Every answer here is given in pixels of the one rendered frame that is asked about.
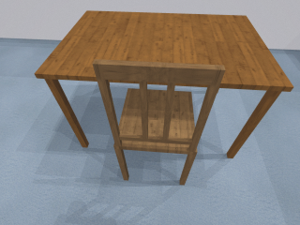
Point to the table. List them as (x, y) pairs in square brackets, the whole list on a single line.
[(204, 39)]

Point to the chair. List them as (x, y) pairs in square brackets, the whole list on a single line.
[(157, 120)]

